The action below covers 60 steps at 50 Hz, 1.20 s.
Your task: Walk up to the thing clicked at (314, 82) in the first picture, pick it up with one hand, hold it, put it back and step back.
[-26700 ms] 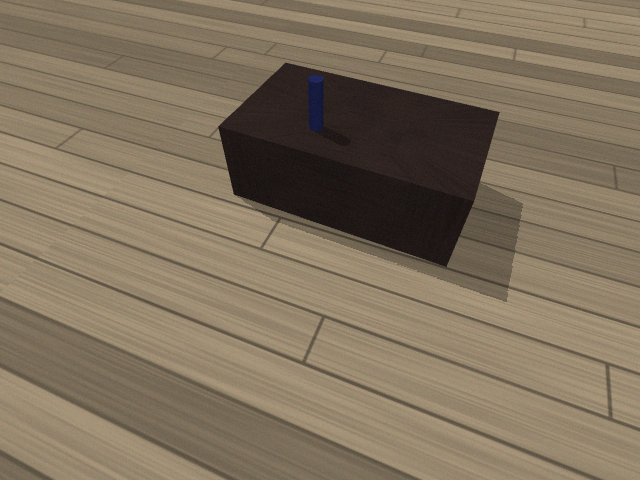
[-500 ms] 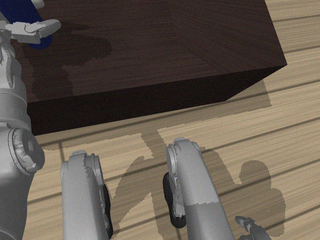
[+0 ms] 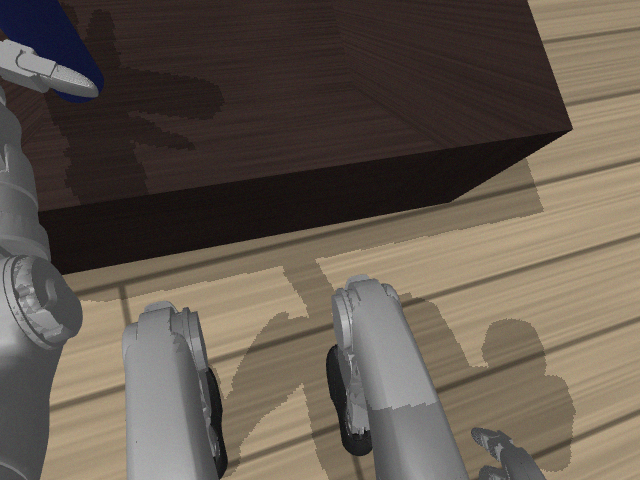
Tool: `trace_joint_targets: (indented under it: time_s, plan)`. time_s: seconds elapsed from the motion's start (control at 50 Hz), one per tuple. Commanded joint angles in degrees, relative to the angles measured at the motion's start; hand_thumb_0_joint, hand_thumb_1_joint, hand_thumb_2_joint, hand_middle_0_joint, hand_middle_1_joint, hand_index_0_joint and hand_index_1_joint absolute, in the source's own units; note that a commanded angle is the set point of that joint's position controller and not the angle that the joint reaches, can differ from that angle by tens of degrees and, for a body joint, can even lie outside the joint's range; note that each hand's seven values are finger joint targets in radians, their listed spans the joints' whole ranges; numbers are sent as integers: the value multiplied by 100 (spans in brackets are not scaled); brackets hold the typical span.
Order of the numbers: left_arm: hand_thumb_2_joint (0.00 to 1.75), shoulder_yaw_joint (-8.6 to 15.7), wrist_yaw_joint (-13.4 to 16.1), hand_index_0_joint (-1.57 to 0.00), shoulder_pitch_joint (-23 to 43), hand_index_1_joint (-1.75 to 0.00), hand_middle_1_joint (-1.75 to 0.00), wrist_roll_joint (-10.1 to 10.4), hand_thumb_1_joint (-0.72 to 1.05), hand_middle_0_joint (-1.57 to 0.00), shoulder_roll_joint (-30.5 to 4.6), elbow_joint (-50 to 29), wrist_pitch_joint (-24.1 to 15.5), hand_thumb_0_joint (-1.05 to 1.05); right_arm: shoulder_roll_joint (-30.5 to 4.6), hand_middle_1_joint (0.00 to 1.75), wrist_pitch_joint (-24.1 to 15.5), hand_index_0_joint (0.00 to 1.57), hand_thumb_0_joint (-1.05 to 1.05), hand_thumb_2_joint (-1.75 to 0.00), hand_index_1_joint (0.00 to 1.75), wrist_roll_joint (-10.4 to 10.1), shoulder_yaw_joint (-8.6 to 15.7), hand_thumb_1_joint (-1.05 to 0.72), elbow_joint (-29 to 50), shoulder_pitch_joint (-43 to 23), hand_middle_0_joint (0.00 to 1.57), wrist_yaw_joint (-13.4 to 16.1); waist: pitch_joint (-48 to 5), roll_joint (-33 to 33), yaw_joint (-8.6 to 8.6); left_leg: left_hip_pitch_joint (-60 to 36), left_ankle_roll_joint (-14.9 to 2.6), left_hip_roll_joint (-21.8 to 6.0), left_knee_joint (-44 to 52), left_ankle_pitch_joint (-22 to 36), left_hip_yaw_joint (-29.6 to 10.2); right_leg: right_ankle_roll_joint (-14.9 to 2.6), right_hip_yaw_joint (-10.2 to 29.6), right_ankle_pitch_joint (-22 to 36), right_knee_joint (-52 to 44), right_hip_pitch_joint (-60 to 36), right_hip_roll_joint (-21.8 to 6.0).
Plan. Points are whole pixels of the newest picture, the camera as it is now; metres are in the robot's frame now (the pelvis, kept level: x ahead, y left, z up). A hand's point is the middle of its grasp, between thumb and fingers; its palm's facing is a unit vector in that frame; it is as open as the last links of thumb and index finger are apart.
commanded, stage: withdraw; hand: left
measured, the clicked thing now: (32, 18) +0.57 +0.22 +0.03
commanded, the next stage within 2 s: rise in 0.16 s
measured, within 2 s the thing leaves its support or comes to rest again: neither
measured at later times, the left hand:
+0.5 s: hand out of the picture +0.56 +0.31 +0.17, palm faces +0.27 -0.92 -0.28, open 17.4 cm
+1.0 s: hand out of the picture +0.39 +0.28 +0.20, palm faces +0.24 -0.91 -0.33, open 17.6 cm
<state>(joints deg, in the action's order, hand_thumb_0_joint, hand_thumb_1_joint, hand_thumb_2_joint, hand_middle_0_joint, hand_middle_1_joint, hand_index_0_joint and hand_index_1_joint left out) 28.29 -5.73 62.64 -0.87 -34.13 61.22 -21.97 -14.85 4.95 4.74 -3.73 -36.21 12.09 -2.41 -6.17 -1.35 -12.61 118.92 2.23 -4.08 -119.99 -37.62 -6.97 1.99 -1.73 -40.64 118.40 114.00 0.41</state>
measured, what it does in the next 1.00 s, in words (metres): rises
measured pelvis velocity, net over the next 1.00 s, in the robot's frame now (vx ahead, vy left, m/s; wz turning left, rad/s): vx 0.07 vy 0.02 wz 0.07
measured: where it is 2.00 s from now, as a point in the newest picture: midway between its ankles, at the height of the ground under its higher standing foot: (282, 430)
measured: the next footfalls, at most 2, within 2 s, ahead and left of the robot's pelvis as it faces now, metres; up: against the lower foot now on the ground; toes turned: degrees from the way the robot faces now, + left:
none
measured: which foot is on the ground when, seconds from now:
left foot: down 0.00-1.00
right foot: down 0.00-1.00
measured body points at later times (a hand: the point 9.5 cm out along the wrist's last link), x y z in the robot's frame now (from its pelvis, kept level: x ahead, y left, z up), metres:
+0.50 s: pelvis +0.02 +0.01 +0.15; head +0.22 +0.05 +0.56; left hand +0.54 +0.36 +0.19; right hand +0.05 -0.26 +0.05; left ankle +0.08 +0.14 -0.39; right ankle +0.08 -0.13 -0.39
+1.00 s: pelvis +0.07 +0.02 +0.28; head +0.15 +0.05 +0.72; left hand +0.37 +0.33 +0.23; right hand +0.16 -0.24 +0.18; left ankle +0.08 +0.14 -0.39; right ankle +0.08 -0.13 -0.39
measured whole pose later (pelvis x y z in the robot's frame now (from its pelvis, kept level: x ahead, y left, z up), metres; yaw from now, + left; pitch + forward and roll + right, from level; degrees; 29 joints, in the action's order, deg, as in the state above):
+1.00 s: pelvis +0.07 +0.02 +0.28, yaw +4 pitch +16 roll -3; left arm 12.0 6.4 16.7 -1.4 -20.4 45.8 0.5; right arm -13.2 4.6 -2.3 -0.5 -35.0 17.2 4.3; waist -5.9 -0.8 -5.3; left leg 49.4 1.1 -4.7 -58.8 -25.7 -1.3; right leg 2.1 -1.8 -26.0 54.4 44.5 -0.5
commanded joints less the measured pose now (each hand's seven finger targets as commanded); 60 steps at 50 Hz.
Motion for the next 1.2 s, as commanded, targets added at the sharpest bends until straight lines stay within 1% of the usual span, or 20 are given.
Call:
trace_joint_targets:
  time_s: [0.0, 0.14, 0.2, 0.22, 0.26, 0.28, 0.3, 0.32, 0.42, 0.54, 0.66, 0.72, 0.8, 0.92, 0.98, 1.04, 1.08, 1.1, 1.12, 1.18]
  plan:
    - [3, 273, 42, -7, 2894, -2, -2, 57, -60, -7, -2265, -1845, -227, 0, -1215, 30, 65, 20, 0, -90, 30, -77, 416, -92, 215, 1328, 20, 121, -4946, -1525, 95, -3620, -366, 75, 1555, 1463, 356, -342, -162, 1818, -1814, -2800, 112]
    - [1, 95, -252, -6, 2532, -1, -3, 106, -60, -5, -2282, -1265, 412, 0, -1227, 30, 54, 20, 0, -90, 30, -241, 441, -91, 184, 1409, 20, 270, -4458, -1182, -59, -4023, -428, 30, 2268, 1132, 306, -314, -95, 1590, -2706, -3270, 124]
    - [0, -150, -421, -6, 2293, 0, -2, 182, -57, -4, -2016, -909, 569, 0, -1176, 30, -38, 20, 0, -89, 30, -303, 395, -89, 206, 1364, 20, 311, -3699, -847, -129, -3839, -440, 13, 2528, 970, 287, -305, -117, 1475, -3021, -3401, 140]
    - [0, -9, -467, -6, 1853, 0, -2, 183, -57, -3, -2080, -393, 632, 0, -1244, 30, -59, 20, 0, -89, 30, -321, 430, -88, 87, 1439, 20, 328, -3326, -716, -129, -3784, -448, 11, 2636, 821, 275, -309, -135, 1345, -3124, -3317, 129]
    - [7, -224, -615, -6, 1921, -5, -6, 240, -49, -5, -1817, -570, 577, 0, -1250, 30, -129, 20, 0, -89, 30, -337, 442, -84, 160, 1381, 20, 323, -3093, -891, -132, -3979, -410, 1, 2839, 755, 199, -364, -158, 1276, -3170, -3108, 108]
    - [6, -298, -274, -8, 2129, -5, -6, -477, -49, -7, -2552, -680, 861, 0, -1205, 30, 7, 20, 0, -90, 30, -310, 434, -89, 208, 1274, 20, 277, -3705, -1366, 291, -4978, -334, 23, 3367, 936, 165, -425, -78, 1317, -3458, -3453, 101]
    - [6, -400, -100, -7, 2065, -5, -6, -421, -49, -7, -2212, -326, 1024, 0, -1204, 30, 57, 20, 0, -90, 30, -352, 436, -89, 256, 1275, 20, 270, -3435, -1208, 103, -5068, -321, -4, 3509, 962, 102, -408, -106, 1318, -3592, -3386, 117]
    - [6, -432, -21, -7, 2079, -4, -5, -435, -48, -6, -2165, -479, 1088, 0, -1237, 30, 99, 20, 0, -90, 30, -385, 456, -87, 247, 1348, 20, 258, -3280, -1222, 113, -5184, -291, -16, 3677, 847, 50, -411, -131, 1260, -3676, -3349, 120]
    - [3, 4, 404, -5, 2179, -5, -5, -737, -59, -5, -3255, -1327, 1262, 0, -1207, 30, 216, 20, 0, -90, 30, -398, 450, -90, 249, 1535, 20, 242, -4317, -1626, 332, -6669, -290, -15, 4038, 2638, 142, -377, -151, 2497, -4147, -4553, 128]
    - [3, -269, 834, -5, 1216, -5, -5, -735, -59, -5, -2472, -396, 1398, 0, -1097, 30, 163, 20, 0, -90, 30, -373, 458, -90, 141, 1519, 20, 280, -3395, -1438, 217, -7166, -289, -33, 4794, 2786, 253, -363, -177, 2621, -5036, -5186, 157]
    - [2, -833, 878, -4, -192, -4, -4, -547, -61, -4, -1337, -165, 1629, 0, -1078, 30, 45, 20, 0, -90, 30, -463, 590, -90, 230, 1449, 20, 292, -2713, -993, 382, -7619, -248, -46, 5505, 2938, 352, -395, -210, 2816, -5784, -5900, 153]
    - [3, -1099, 892, -5, -811, -5, -5, -415, -59, -5, -883, -685, 1734, 0, -1039, 30, -20, 20, 0, -90, 30, -556, 646, -90, 281, 1357, 20, 341, -2632, -864, 544, -7926, -207, -21, 5918, 2902, 392, -396, -224, 2841, -6105, -6383, 154]
    - [5, -1036, 1060, -5, -1687, -5, -5, -278, -56, -5, -852, -1579, 1823, 0, -989, 30, -61, 20, 0, -90, 30, -649, 703, -90, 387, 1166, 20, 487, -2450, -713, 702, -8221, -185, 41, 6413, 2793, 492, -372, -211, 2919, -6514, -7084, 143]
    - [3, -1327, 1361, -4, -3176, -5, -5, -41, -59, -5, -122, -2751, 1935, 0, -791, 30, -186, 20, 0, -90, 30, -714, 656, -90, 674, 823, 20, 761, -1931, -763, 882, -8828, -157, 115, 7092, 2732, 593, -354, -178, 2946, -7072, -7691, 116]
    - [5, -1433, 1482, -5, -3252, -5, -5, 37, -57, -5, -53, -3828, 1950, 0, -700, 30, -235, 20, 0, -90, 30, -703, 626, -90, 739, 751, 20, 881, -1978, -903, 896, -9234, -149, 143, 7301, 2950, 656, -332, -151, 3157, -7252, -8125, 98]
    - [3, -1946, 1497, -4, -4562, -5, -4, 118, -60, -4, 860, -3640, 2117, 0, -557, 30, -331, 20, 0, -90, 30, -665, 578, -90, 812, 469, 20, 956, -1257, -594, 898, -9131, -166, 166, 7542, 2726, 709, -303, -196, 3001, -7461, -8194, 110]
    - [3, -1991, 1512, -4, -5321, -5, -4, 148, -60, -4, 984, -3969, 2163, 0, -556, 30, -360, 20, 0, -90, 30, -668, 618, -90, 883, 379, 20, 1008, -1312, -334, 1015, -9232, -191, 177, 7600, 2910, 749, -280, -199, 3166, -7540, -8478, 88]
    - [3, -2034, 1508, -4, -5111, -5, -5, 166, -59, -5, 893, -4402, 2176, 0, -560, 30, -362, 20, 0, -90, 30, -660, 606, -90, 880, 319, 20, 1022, -1437, -521, 1036, -9389, -164, 187, 7647, 2988, 761, -296, -207, 3209, -7543, -8552, 81]
    - [3, -2303, 1488, -5, -5681, -5, -5, 195, -59, -5, 1227, -4465, 2231, 0, -507, 30, -382, 20, 0, -90, 30, -655, 581, -90, 949, 224, 20, 1004, -1194, -532, 1062, -9378, -140, 196, 7742, 2943, 754, -301, -260, 3126, -7592, -8533, 90]
    - [4, -2486, 1462, -5, -6672, -5, -5, 261, -58, -5, 1543, -4837, 2381, 0, -481, 30, -452, 20, 0, -90, 30, -675, 585, -90, 1079, 27, 20, 1018, -914, -149, 1090, -9353, -166, 197, 7809, 2969, 777, -267, -283, 3152, -7703, -8622, 99]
